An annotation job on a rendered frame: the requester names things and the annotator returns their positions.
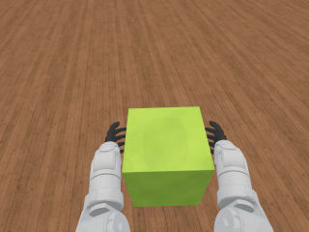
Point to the robot right hand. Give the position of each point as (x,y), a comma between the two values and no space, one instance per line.
(218,134)

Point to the robot left upper arm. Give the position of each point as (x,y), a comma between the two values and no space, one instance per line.
(111,221)

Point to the right robot forearm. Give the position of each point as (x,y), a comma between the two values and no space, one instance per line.
(234,183)

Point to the left robot forearm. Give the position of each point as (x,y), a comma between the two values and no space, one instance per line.
(105,183)

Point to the robot right upper arm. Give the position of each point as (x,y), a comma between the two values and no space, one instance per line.
(233,219)

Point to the carton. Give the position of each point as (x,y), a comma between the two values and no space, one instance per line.
(167,157)

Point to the robot left hand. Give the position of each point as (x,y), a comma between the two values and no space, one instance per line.
(110,136)

